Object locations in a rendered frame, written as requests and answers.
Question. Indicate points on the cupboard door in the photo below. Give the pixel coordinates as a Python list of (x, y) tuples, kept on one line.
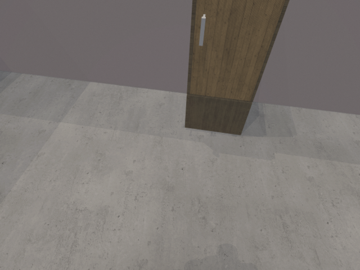
[(237, 37)]

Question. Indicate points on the handle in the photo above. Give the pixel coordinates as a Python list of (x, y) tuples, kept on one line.
[(202, 30)]

